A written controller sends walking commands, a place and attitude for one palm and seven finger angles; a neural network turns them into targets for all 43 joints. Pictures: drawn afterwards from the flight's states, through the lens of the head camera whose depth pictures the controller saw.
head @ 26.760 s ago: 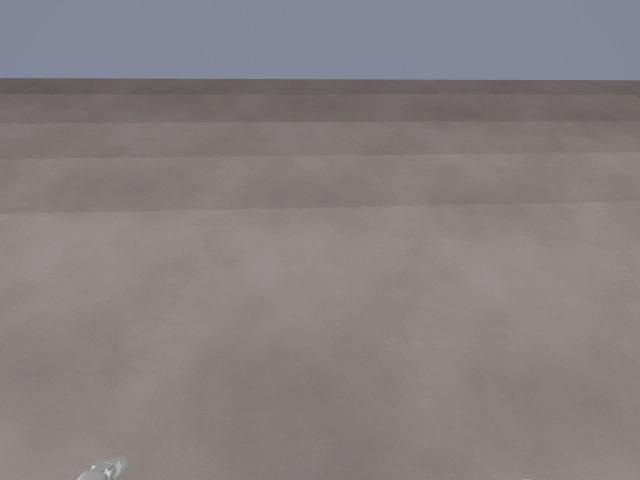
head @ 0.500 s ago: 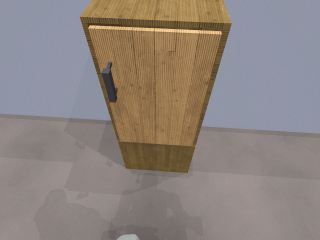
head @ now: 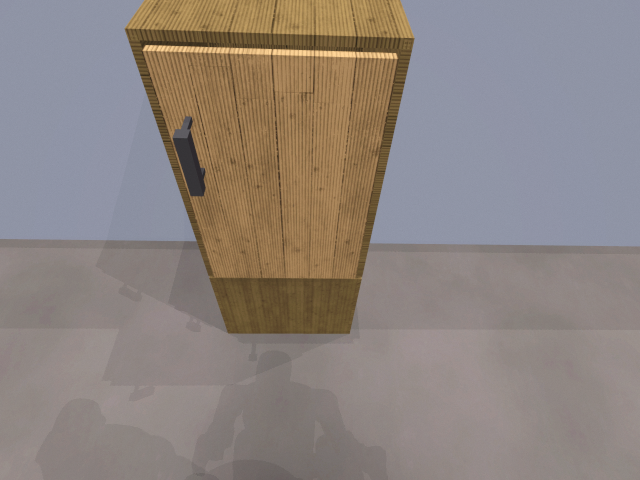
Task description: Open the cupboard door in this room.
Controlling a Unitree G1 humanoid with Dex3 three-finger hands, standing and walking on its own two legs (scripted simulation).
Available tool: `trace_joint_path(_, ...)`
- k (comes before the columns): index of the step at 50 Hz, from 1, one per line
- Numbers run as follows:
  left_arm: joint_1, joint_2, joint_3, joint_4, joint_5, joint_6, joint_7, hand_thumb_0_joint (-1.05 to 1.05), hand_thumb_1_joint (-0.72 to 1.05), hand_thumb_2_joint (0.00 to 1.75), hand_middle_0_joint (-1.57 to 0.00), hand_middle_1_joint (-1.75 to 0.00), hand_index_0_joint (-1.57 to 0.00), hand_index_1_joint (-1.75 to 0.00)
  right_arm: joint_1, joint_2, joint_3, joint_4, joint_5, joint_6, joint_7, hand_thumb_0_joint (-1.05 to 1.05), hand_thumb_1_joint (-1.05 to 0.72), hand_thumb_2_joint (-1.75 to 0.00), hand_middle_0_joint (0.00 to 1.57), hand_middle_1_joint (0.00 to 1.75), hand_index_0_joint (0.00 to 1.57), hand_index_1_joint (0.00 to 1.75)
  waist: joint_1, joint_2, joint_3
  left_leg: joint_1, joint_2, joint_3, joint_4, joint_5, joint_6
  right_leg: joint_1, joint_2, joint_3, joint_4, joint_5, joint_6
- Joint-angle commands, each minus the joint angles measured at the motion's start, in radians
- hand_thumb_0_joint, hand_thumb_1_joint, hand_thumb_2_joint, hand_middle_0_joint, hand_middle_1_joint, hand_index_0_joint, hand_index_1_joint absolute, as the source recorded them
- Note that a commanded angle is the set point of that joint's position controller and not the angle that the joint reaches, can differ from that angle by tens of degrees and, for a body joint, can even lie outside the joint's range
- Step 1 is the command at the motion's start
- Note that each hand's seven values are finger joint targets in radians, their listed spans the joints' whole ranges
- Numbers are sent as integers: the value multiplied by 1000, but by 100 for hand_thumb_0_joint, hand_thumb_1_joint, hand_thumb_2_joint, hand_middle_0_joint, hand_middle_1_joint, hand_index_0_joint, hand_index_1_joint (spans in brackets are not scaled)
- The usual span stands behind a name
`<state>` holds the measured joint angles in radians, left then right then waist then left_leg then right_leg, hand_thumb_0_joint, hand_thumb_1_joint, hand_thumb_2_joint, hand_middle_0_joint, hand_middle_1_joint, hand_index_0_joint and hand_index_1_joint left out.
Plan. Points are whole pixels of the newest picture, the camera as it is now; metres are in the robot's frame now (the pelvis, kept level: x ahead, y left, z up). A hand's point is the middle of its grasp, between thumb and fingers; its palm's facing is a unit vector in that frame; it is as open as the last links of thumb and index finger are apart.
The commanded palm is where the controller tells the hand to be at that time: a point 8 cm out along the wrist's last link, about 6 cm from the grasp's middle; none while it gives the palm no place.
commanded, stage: come to a stop and stand still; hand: left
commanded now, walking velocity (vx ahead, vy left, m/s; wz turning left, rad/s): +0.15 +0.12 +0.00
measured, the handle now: (192, 156) +0.61 +0.24 +0.03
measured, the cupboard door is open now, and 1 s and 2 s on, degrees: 0 0 0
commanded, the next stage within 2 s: look again from close up in 1.06 s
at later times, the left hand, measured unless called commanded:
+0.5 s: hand out of the picture -0.04 +0.15 -0.17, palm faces +0.11 -0.97 -0.21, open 7.4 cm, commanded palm none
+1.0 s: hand out of the picture +0.05 +0.20 -0.18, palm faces +0.03 -0.98 -0.21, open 7.3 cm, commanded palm none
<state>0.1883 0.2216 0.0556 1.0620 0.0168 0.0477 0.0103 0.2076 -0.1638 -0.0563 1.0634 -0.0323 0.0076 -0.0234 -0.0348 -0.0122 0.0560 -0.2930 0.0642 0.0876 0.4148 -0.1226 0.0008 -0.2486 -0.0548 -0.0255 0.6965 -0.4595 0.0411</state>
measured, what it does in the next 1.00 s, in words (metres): steps on the spot: right foot, then left foot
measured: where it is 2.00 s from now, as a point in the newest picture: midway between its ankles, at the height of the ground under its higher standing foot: outside the picture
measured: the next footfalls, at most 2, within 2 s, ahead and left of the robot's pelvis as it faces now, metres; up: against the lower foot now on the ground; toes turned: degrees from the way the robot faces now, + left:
right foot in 0.04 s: +0.04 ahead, -0.11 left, +0.00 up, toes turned -4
left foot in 0.54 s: +0.03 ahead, +0.13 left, +0.00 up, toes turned +5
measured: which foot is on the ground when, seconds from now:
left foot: down 0.00-0.06, up 0.08-0.52, down 0.54-1.00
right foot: up 0.00-0.02, down 0.04-1.00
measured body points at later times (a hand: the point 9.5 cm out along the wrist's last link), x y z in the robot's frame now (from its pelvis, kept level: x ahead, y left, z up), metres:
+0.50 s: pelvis +0.00 -0.01 +0.00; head +0.05 -0.02 +0.45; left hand -0.05 +0.20 -0.15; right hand +0.05 -0.26 -0.16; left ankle -0.01 +0.13 -0.72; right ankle -0.04 -0.14 -0.74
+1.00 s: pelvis +0.03 +0.02 +0.00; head +0.04 +0.02 +0.45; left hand +0.05 +0.25 -0.16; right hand +0.07 -0.21 -0.16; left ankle -0.01 +0.12 -0.74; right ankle +0.00 -0.11 -0.74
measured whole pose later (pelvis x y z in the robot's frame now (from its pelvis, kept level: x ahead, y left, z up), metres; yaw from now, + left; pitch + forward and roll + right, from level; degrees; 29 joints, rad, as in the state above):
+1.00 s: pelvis +0.03 +0.02 +0.00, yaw +1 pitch -1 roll +1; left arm 0.22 0.17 0.01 1.10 0.02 0.00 0.04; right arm 0.19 -0.17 -0.02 1.12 -0.01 -0.02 -0.03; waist 0.00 -0.01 0.04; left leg -0.12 0.00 0.08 0.41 -0.28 0.02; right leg -0.15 -0.06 -0.06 0.45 -0.28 0.02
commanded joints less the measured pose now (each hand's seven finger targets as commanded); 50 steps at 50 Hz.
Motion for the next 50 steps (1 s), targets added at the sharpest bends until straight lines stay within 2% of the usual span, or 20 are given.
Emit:
trace_joint_path(1,216,40,-8,35,-2,-38,3,0,90,90,-20,-30,-20,-30,15,-132,-28,-21,14,3,3,0,-90,-90,20,30,20,30,79,108,-66,-84,73,-137,-119,-391,18,239,1,-52,-368,162,-25)
trace_joint_path(2,215,105,-1,30,8,-47,11,0,90,90,-20,-30,-20,-30,24,-67,-13,-27,27,6,6,0,-90,-90,20,30,20,30,82,-92,-52,-170,-8,-62,64,-383,-27,228,-163,162,-503,-47,-74)
trace_joint_path(3,155,166,5,-2,6,-46,13,0,90,90,-20,-30,-20,-30,-16,-45,-4,-59,21,11,14,0,-90,-90,20,30,20,30,82,-233,51,-205,-31,-34,159,-361,-43,54,-313,347,-639,-288,-141)
trace_joint_path(4,79,184,4,-41,6,-42,15,0,90,90,-20,-30,-20,-30,-23,-83,-12,-67,14,17,21,0,-90,-90,20,30,20,30,69,-166,92,-154,-14,-74,248,-340,-34,-88,-350,360,-672,-325,-168)
trace_joint_path(5,45,162,7,-49,1,-56,19,0,90,90,-20,-30,-20,-30,-8,-85,-18,-44,8,27,23,0,-90,-90,20,30,20,30,59,-211,137,-145,-3,-97,300,-282,-32,-149,-311,357,-676,-315,-152)
trace_joint_path(8,50,92,-4,-43,-2,-70,21,0,90,90,-20,-30,-20,-30,114,-76,-15,8,5,23,29,0,-90,-90,20,30,20,30,23,-155,163,-185,-10,-83,402,-170,-33,-45,-238,203,-587,29,-136)
trace_joint_path(10,104,90,-4,-40,-4,-79,19,0,90,90,-20,-30,-20,-30,126,-86,-14,10,7,15,30,0,-90,-90,20,30,20,30,44,-132,111,-226,-17,-75,444,-147,-47,81,-230,140,-517,263,-131)
trace_joint_path(13,176,85,2,-24,-3,-80,27,0,90,90,-20,-30,-20,-30,93,-99,-15,-16,12,19,23,0,-90,-90,20,30,20,30,72,-146,45,-256,-16,-87,490,-172,-58,189,-265,139,-439,549,-155)
trace_joint_path(18,217,92,10,-14,6,-72,36,0,90,90,-20,-30,-20,-30,24,-93,-9,-52,22,24,18,0,-90,-90,20,30,20,30,92,-182,-23,-219,-20,-79,426,-256,-60,249,-279,149,-356,778,-192)
trace_joint_path(22,194,108,13,-4,14,-64,34,0,90,90,-20,-30,-20,-30,-3,-70,-1,-54,30,13,16,0,-90,-90,20,30,20,30,83,-204,-37,-71,-50,-34,238,-253,-46,189,-247,129,-320,793,-181)
trace_joint_path(25,144,94,7,5,2,-58,33,0,90,90,-20,-30,-20,-30,68,-73,4,-19,28,-6,9,0,-90,-90,20,30,20,30,34,-172,-55,163,-54,-11,-24,-9,-34,82,-162,68,-234,656,-110)
trace_joint_path(26,161,61,0,1,0,-55,32,0,90,90,-20,-30,-20,-30,86,-108,0,-10,25,-20,4,0,-90,-90,20,30,20,30,34,-66,-99,268,17,-58,-43,162,-13,33,-114,36,-172,534,-78)
trace_joint_path(28,193,-5,-18,5,-4,-49,35,0,90,90,-20,-30,-20,-30,101,-185,-15,-10,21,-22,-3,0,-90,-90,20,30,20,30,34,178,-132,332,232,-239,-11,499,110,-80,-33,-38,-60,7,-22)
trace_joint_path(31,133,1,-26,22,-6,-33,32,0,90,90,-20,-30,-20,-30,52,-137,5,5,18,-21,-23,0,-90,-90,20,30,20,30,32,283,-26,223,202,-211,-77,594,154,-85,-42,1,86,-81,-21)
trace_joint_path(34,145,1,-27,38,-7,-35,24,0,90,90,-20,-30,-20,-30,-12,-123,9,-8,18,-20,-22,0,-90,-90,20,30,20,30,53,204,-13,183,165,-161,-66,499,142,-31,-49,-8,-21,-3,-21)
trace_joint_path(37,188,7,-32,58,-1,-48,21,0,90,90,-20,-30,-20,-30,-32,-117,7,-12,28,-20,-19,0,-90,-90,20,30,20,30,76,64,-29,157,97,-133,-16,286,77,71,-41,-10,-274,267,-14)
trace_joint_path(39,147,42,-36,48,2,-58,24,0,90,90,-20,-30,-20,-30,-7,-85,12,-8,34,-20,-11,0,-90,-90,20,30,20,30,44,-29,-14,135,40,-103,-18,86,24,70,-98,64,-321,425,-42)
trace_joint_path(40,122,54,-36,38,1,-57,23,0,90,90,-20,-30,-20,-30,9,-79,12,-2,32,-21,-7,0,-90,-90,20,30,20,30,35,-5,-7,130,31,-108,-48,20,18,65,-108,57,-315,406,-47)
trace_joint_path(42,98,45,-34,33,1,-59,22,0,90,90,-20,-30,-20,-30,7,-81,8,4,27,-16,-7,0,-90,-90,20,30,20,30,35,-104,33,142,38,-106,-47,23,13,25,-85,47,-316,392,-48)
trace_joint_path(50,107,50,-35,25,-9,-62,28,0,90,90,-20,-30,-20,-30,50,-90,28,42,24,-37,-12,0,-90,-90,20,30,20,30,45,30,-62,206,52,-99,-62,231,15,128,-82,21,-306,488,-47)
